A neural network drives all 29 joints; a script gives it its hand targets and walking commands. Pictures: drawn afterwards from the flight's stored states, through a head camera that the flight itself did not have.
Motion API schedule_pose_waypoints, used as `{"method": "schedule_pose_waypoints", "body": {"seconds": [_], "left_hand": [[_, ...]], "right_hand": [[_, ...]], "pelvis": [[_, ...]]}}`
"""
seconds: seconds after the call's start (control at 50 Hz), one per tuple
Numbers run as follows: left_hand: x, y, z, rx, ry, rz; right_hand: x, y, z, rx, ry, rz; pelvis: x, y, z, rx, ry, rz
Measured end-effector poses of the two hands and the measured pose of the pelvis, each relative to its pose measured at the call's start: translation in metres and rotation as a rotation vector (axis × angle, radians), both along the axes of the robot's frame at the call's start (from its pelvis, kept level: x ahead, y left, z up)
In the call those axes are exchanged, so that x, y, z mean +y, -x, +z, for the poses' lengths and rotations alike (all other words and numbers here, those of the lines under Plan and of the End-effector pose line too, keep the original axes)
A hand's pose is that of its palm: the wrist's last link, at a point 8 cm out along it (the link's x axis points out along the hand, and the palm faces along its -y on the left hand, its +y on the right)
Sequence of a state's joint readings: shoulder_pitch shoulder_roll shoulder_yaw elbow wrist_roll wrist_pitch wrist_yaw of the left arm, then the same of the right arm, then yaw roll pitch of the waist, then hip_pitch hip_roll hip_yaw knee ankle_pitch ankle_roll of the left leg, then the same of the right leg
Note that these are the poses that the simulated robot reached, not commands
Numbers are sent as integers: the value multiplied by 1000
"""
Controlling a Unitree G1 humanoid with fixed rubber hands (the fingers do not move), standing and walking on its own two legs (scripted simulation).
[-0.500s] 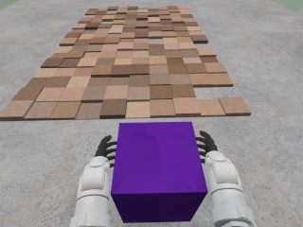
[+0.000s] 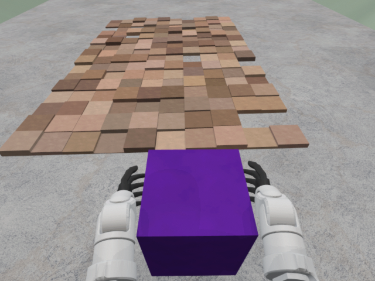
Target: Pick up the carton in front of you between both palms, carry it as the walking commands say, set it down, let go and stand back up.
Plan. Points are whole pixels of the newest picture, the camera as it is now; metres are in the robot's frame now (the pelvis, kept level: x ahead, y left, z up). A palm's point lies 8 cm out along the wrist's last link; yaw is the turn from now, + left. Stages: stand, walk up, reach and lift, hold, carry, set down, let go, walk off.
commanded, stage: hold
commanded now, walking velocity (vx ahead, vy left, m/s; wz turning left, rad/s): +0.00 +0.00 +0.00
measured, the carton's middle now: (193, 214) +0.29 +0.00 -0.03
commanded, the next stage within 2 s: carry in 0.86 s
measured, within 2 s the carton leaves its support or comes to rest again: neither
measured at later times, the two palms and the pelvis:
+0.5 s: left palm (125, 197) +0.29 +0.15 +0.05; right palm (261, 191) +0.29 -0.15 +0.05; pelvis +0.00 +0.00 +0.00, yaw +0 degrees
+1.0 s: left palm (130, 188) +0.30 +0.14 +0.06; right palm (264, 186) +0.30 -0.16 +0.06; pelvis +0.02 +0.00 +0.00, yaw -2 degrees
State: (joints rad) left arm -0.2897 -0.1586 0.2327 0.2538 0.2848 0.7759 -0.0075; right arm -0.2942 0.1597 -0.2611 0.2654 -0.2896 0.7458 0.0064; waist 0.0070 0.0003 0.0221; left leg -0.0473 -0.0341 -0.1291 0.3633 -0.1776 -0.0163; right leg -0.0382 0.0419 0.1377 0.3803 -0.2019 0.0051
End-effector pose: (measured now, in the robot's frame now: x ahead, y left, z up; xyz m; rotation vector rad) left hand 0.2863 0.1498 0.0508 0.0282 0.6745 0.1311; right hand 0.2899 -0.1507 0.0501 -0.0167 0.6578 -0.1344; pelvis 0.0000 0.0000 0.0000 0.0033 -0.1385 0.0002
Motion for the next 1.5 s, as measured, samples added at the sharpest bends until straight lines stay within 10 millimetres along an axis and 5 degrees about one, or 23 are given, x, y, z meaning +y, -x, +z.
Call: {"method": "schedule_pose_waypoints", "body": {"seconds": [0.86, 1.0, 1.12, 1.26, 1.36, 1.5], "left_hand": [[1, -4, 1, -1, -10, -7], [-8, -18, 10, -45, -3, -7], [-25, -41, 28, -61, 5, -1], [-7, -79, 41, -62, 30, 54], [1, -110, 33, -25, 49, 65], [-27, -182, 42, 14, 50, 5]], "right_hand": [[1, -3, 0, 1, 11, 7], [-8, -13, 6, -43, -15, -18], [-24, -34, 22, -58, -50, -46], [-6, -84, 38, -59, -70, -27], [1, -113, 29, -20, -71, -28], [-27, -165, 35, 16, -90, -107]], "pelvis": [[1, -5, 1, 22, 0, -4], [-5, -15, -5, 129, -6, -39], [-17, -45, -2, 190, -8, 7], [-8, -99, -1, 235, -32, 10], [-1, -146, -9, 240, -34, -27], [-14, -222, 1, 245, 0, -23]]}}
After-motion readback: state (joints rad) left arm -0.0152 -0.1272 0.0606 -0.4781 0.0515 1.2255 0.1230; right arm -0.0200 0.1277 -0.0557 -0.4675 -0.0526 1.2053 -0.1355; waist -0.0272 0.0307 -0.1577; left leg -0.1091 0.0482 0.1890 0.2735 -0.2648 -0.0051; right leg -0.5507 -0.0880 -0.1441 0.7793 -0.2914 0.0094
